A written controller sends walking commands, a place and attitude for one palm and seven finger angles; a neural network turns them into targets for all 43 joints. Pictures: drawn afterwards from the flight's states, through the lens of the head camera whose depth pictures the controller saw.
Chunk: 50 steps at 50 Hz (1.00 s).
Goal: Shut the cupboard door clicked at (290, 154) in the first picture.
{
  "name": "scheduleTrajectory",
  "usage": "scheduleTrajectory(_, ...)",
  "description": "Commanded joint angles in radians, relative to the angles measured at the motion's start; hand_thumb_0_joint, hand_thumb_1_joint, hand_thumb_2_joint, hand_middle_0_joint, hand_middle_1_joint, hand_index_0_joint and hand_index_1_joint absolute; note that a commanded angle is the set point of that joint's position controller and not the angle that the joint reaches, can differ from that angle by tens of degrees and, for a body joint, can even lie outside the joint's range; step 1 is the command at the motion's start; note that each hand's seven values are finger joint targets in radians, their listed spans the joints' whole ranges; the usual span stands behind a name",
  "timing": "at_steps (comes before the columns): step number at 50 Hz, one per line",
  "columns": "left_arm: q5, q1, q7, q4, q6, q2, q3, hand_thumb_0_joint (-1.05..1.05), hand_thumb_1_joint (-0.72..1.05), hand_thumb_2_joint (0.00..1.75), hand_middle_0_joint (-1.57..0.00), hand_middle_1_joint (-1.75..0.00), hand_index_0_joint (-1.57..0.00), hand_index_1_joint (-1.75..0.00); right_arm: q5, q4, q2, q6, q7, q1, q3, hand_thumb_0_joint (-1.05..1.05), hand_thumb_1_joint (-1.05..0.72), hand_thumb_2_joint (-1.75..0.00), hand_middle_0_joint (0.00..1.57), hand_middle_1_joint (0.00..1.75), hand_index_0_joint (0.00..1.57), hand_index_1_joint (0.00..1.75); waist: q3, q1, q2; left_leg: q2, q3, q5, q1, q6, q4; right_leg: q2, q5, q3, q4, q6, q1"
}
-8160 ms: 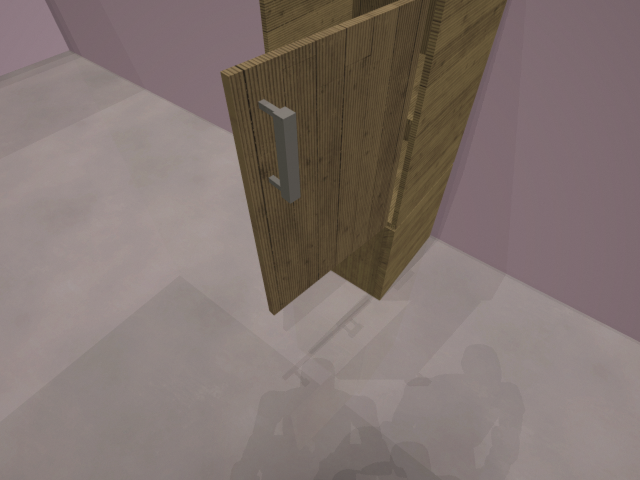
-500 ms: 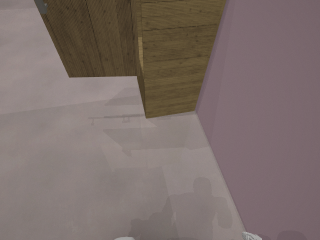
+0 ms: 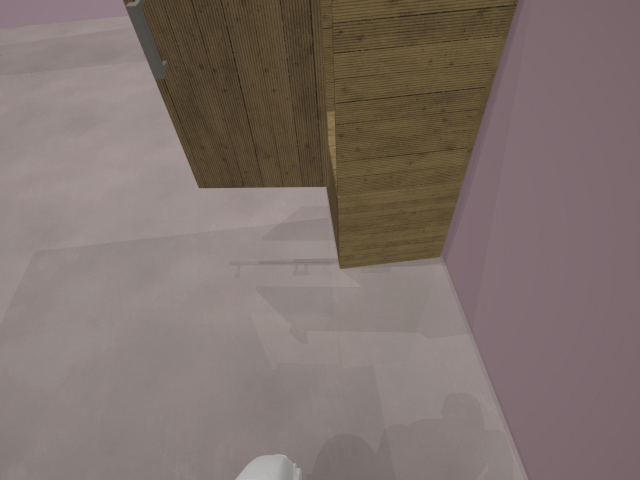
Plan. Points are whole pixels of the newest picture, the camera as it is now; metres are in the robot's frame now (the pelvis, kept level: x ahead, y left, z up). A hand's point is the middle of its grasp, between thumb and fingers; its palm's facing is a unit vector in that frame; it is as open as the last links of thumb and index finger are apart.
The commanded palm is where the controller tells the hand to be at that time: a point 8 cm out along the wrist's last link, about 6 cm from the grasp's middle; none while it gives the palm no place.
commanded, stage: take the last steps up to it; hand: left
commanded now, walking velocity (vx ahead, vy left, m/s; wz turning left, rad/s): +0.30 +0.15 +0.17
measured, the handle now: (150, 38) +0.93 +0.42 +0.12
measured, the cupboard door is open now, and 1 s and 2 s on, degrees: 82 82 82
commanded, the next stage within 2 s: come to a stop and stand still in 1.04 s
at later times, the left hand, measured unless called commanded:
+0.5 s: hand (142, 433) +0.21 +0.31 -0.17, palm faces +0.10 -0.97 -0.22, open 7.3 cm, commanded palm none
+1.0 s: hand (179, 333) +0.37 +0.29 -0.16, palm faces +0.09 -0.97 -0.23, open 7.1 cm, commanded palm none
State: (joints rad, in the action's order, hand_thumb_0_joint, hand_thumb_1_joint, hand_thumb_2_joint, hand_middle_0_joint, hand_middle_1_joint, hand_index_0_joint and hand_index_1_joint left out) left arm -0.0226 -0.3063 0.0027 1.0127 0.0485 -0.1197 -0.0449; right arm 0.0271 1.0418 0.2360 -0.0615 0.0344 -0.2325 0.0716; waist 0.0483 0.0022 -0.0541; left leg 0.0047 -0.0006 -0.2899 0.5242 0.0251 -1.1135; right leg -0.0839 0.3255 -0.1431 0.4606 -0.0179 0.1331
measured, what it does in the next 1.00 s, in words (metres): walks ahead: left foot, then right foot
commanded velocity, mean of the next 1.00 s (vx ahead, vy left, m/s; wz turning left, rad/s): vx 0.28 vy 0.08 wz -0.01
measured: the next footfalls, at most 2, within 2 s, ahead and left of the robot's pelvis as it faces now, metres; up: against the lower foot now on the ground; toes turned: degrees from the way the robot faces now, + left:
left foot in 0.26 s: +0.20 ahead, +0.20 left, +0.00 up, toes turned +13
right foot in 0.72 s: +0.37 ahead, +0.01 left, +0.00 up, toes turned -7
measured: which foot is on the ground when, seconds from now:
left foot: up 0.00-0.24, down 0.26-0.74, up 0.76-1.00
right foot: down 0.00-0.26, up 0.28-0.70, down 0.72-1.00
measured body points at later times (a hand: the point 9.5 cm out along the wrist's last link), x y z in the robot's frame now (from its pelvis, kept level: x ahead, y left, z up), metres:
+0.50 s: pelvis +0.17 +0.11 +0.00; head +0.19 +0.10 +0.45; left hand +0.20 +0.36 -0.15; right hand +0.23 -0.12 -0.16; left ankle +0.16 +0.19 -0.74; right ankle +0.18 +0.01 -0.67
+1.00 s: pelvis +0.36 +0.10 +0.01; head +0.40 +0.09 +0.46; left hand +0.37 +0.34 -0.14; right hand +0.38 -0.12 -0.16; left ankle +0.40 +0.26 -0.69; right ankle +0.33 +0.02 -0.74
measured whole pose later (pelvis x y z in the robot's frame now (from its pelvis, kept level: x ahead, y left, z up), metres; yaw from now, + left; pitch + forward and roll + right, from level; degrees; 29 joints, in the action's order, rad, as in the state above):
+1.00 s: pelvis +0.36 +0.10 +0.01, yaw +2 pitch +1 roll +1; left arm -0.02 -0.27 0.01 1.07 0.08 -0.15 -0.05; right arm 0.02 1.08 0.18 0.01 0.02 -0.24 0.05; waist 0.05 0.01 -0.02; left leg 0.09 0.05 -0.24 0.50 0.04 -0.85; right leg -0.03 0.23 -0.16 0.34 0.04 0.12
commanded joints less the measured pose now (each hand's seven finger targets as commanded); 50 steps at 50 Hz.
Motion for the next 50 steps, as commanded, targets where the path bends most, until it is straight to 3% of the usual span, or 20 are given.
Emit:
scheduleTrajectory(1,0.001,-0.07,0.017,-0.01,0.037,-0.182,-0.04,0.0,0.9,0.9,-0.2,-0.3,-0.2,-0.3,-0.004,-0.09,0.02,0.036,0.008,0.088,0.002,0.0,-0.9,-0.9,0.2,0.3,0.2,0.3,0.033,-0.022,0.182,0.074,0.005,0.088,0.175,0.027,0.027,-0.268,-0.262,0.12,-0.262,0.079,-0.103)
scheduleTrajectory(8,-0.014,-0.134,0.013,0.06,0.025,-0.216,-0.046,0.0,0.9,0.9,-0.2,-0.3,-0.2,-0.3,-0.011,-0.116,-0.025,0.064,0.023,0.182,-0.023,0.0,-0.9,-0.9,0.2,0.3,0.2,0.3,0.048,-0.062,0.26,0.043,0.127,0.032,0.01,-0.003,0.433,-0.277,-0.447,0.011,-0.173,0.073,-0.125)
scheduleTrajectory(10,-0.011,-0.095,0.013,0.058,0.021,-0.23,-0.051,0.0,0.9,0.9,-0.2,-0.3,-0.2,-0.3,-0.007,-0.092,-0.005,0.078,0.015,0.087,-0.02,0.0,-0.9,-0.9,0.2,0.3,0.2,0.3,0.015,-0.009,0.261,-0.003,0.173,0.02,-0.17,-0.029,0.536,-0.266,-0.561,-0.026,-0.064,0.06,-0.073)
scheduleTrajectory(11,-0.006,-0.074,0.011,0.054,0.019,-0.236,-0.051,0.0,0.9,0.9,-0.2,-0.3,-0.2,-0.3,-0.001,-0.052,0.025,0.086,0.006,-0.044,-0.012,0.0,-0.9,-0.9,0.2,0.3,0.2,0.3,-0.041,0.056,0.215,-0.033,0.2,0.072,-0.359,-0.04,0.613,-0.235,-0.603,-0.069,0.087,0.04,-0.009)
scheduleTrajectory(12,-0.002,-0.086,0.002,0.04,0.017,-0.193,-0.042,0.0,0.9,0.9,-0.2,-0.3,-0.2,-0.3,0.005,-0.01,0.109,0.093,-0.007,-0.195,0.009,0.0,-0.9,-0.9,0.2,0.3,0.2,0.3,-0.16,0.111,0.052,0.04,0.124,0.099,-0.591,-0.067,0.617,-0.176,-0.44,-0.094,0.323,0.015,0.109)
scheduleTrajectory(13,0.014,-0.112,-0.008,0.008,0.01,-0.126,-0.032,0.0,0.9,0.9,-0.2,-0.3,-0.2,-0.3,0.014,0.011,0.232,0.102,-0.027,-0.309,0.044,0.0,-0.9,-0.9,0.2,0.3,0.2,0.3,-0.267,0.139,-0.237,0.317,-0.29,0.152,-0.783,-0.173,0.682,-0.011,0.2,-0.098,0.619,-0.023,0.387)
scheduleTrajectory(14,0.01,-0.023,0.002,-0.027,0.002,-0.11,-0.025,0.0,0.9,0.9,-0.2,-0.3,-0.2,-0.3,0.002,0.026,0.251,0.091,-0.046,-0.351,0.049,0.0,-0.9,-0.9,0.2,0.3,0.2,0.3,-0.296,0.155,-0.244,0.376,-0.37,0.167,-0.781,-0.215,0.796,0.006,0.294,0.044,0.803,0.014,0.47)
scheduleTrajectory(16,0.007,0.068,0.002,-0.043,0.002,-0.098,-0.022,0.0,0.9,0.9,-0.2,-0.3,-0.2,-0.3,0.002,-0.012,0.178,0.099,-0.049,-0.192,0.028,0.0,-0.9,-0.9,0.2,0.3,0.2,0.3,-0.13,0.094,-0.15,0.362,-0.297,-0.01,-0.532,-0.218,0.85,-0.058,0.157,0.108,0.915,0.044,0.533)
scheduleTrajectory(18,-0.004,0.044,-0.01,-0.004,-0.01,-0.094,-0.025,0.0,0.9,0.9,-0.2,-0.3,-0.2,-0.3,0.006,-0.038,0.081,0.114,-0.053,-0.1,-0.001,0.0,-0.9,-0.9,0.2,0.3,0.2,0.3,-0.031,0.038,-0.079,0.318,-0.181,0.028,-0.37,-0.188,0.893,-0.092,0.037,0.125,0.865,0.037,0.483)
scheduleTrajectory(21,-0.005,0.001,-0.013,0.007,-0.026,-0.064,-0.019,0.0,0.9,0.9,-0.2,-0.3,-0.2,-0.3,0.002,-0.025,0.05,0.135,-0.055,-0.103,-0.012,0.0,-0.9,-0.9,0.2,0.3,0.2,0.3,-0.009,-0.005,-0.013,0.287,-0.068,0.174,-0.335,-0.193,0.934,-0.081,-0.017,0.111,0.743,0.024,0.446)
scheduleTrajectory(32,-0.004,0.174,-0.02,-0.095,-0.023,-0.091,-0.022,0.0,0.9,0.9,-0.2,-0.3,-0.2,-0.3,0.011,0.015,0.062,0.125,-0.042,-0.143,-0.01,0.0,-0.9,-0.9,0.2,0.3,0.2,0.3,0.047,-0.005,0.063,0.275,0.01,0.164,-0.371,-0.208,0.916,-0.024,-0.095,0.06,0.214,0.033,0.284)
scheduleTrajectory(34,-0.007,0.091,-0.019,-0.073,-0.016,-0.105,-0.028,0.0,0.9,0.9,-0.2,-0.3,-0.2,-0.3,0.008,0.024,0.064,0.121,-0.042,-0.134,-0.016,0.0,-0.9,-0.9,0.2,0.3,0.2,0.3,0.014,-0.044,0.065,0.227,0.066,0.192,-0.347,-0.166,0.791,0.011,-0.131,0.029,0.107,0.042,0.126)
scheduleTrajectory(35,-0.009,-0.015,-0.015,-0.037,-0.006,-0.142,-0.037,0.0,0.9,0.9,-0.2,-0.3,-0.2,-0.3,0.001,0.026,0.051,0.122,-0.04,-0.126,-0.02,0.0,-0.9,-0.9,0.2,0.3,0.2,0.3,-0.035,-0.089,0.107,0.159,0.112,0.211,-0.288,-0.127,0.63,0.007,-0.134,0.068,0.05,0.062,-0.043)
scheduleTrajectory(36,-0.014,-0.149,-0.008,0.0,0.01,-0.218,-0.057,0.0,0.9,0.9,-0.2,-0.3,-0.2,-0.3,-0.011,0.009,0.025,0.124,-0.034,-0.134,-0.022,0.0,-0.9,-0.9,0.2,0.3,0.2,0.3,-0.115,-0.129,0.279,0.05,0.177,0.085,-0.094,-0.077,0.368,-0.179,-0.114,0.357,-0.033,0.148,-0.264)
scheduleTrajectory(37,0.001,-0.215,0.001,0.022,0.008,-0.297,-0.072,0.0,0.9,0.9,-0.2,-0.3,-0.2,-0.3,-0.012,-0.018,0.02,0.12,-0.029,-0.145,-0.021,0.0,-0.9,-0.9,0.2,0.3,0.2,0.3,-0.132,-0.123,0.414,-0.034,0.17,-0.303,0.083,-0.038,0.071,-0.382,-0.128,0.654,-0.191,0.265,-0.359)
scheduleTrajectory(38,0.008,-0.177,0.013,0.016,0.014,-0.253,-0.071,0.0,0.9,0.9,-0.2,-0.3,-0.2,-0.3,-0.007,-0.016,0.048,0.115,-0.032,-0.076,-0.016,0.0,-0.9,-0.9,0.2,0.3,0.2,0.3,-0.092,-0.122,0.259,0.02,0.026,-0.24,0.13,-0.042,-0.065,-0.383,-0.193,0.635,-0.21,0.27,-0.29)
scheduleTrajectory(40,0.013,-0.059,0.017,-0.009,0.024,-0.179,-0.038,0.0,0.9,0.9,-0.2,-0.3,-0.2,-0.3,-0.011,-0.008,0.002,0.11,-0.034,-0.026,-0.018,0.0,-0.9,-0.9,0.2,0.3,0.2,0.3,-0.016,-0.06,0.128,0.077,-0.017,-0.082,0.104,-0.025,-0.065,-0.303,-0.365,0.417,-0.204,0.199,-0.116)
scheduleTrajectory(42,0.013,-0.01,0.014,-0.014,0.036,-0.133,-0.026,0.0,0.9,0.9,-0.2,-0.3,-0.2,-0.3,-0.008,0.017,-0.038,0.092,-0.028,-0.088,-0.023,0.0,-0.9,-0.9,0.2,0.3,0.2,0.3,-0.041,-0.01,0.145,0.096,0.0,0.003,0.009,-0.006,0.017,-0.232,-0.423,0.236,-0.235,0.152,-0.027)
scheduleTrajectory(44,0.007,-0.021,0.013,-0.001,0.046,-0.099,-0.022,0.0,0.9,0.9,-0.2,-0.3,-0.2,-0.3,-0.004,0.03,-0.057,0.079,-0.025,-0.117,-0.023,0.0,-0.9,-0.9,0.2,0.3,0.2,0.3,-0.038,0.008,0.173,0.096,0.027,0.043,-0.014,0.011,0.098,-0.2,-0.471,0.15,-0.247,0.138,-0.008)
scheduleTrajectory(50,0.003,-0.058,0.005,0.054,0.044,-0.155,-0.02,0.0,0.9,0.9,-0.2,-0.3,-0.2,-0.3,-0.008,-0.014,-0.057,0.083,-0.011,0.006,-0.028,0.0,-0.9,-0.9,0.2,0.3,0.2,0.3,-0.03,-0.026,0.182,0.065,0.091,0.066,-0.022,0.017,0.392,-0.2,-0.536,0.117,-0.223,0.154,-0.087)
